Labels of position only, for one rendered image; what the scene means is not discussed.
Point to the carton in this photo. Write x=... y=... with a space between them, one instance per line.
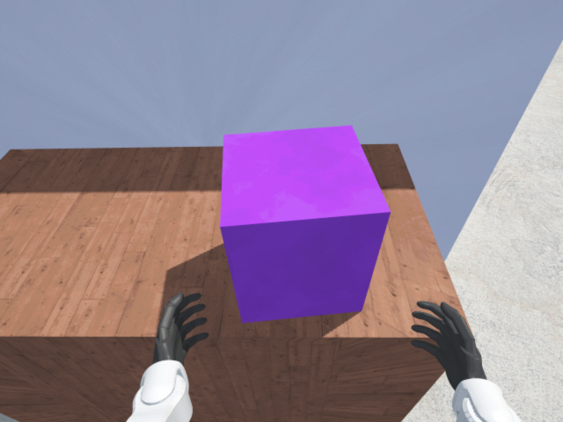
x=302 y=220

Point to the left robot forearm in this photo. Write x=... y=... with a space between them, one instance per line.
x=163 y=394

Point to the robot left hand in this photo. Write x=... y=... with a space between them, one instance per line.
x=170 y=343

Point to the pedestal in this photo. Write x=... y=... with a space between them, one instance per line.
x=95 y=242

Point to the robot right hand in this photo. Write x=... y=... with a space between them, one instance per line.
x=457 y=353

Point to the right robot forearm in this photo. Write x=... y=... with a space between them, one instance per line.
x=479 y=400

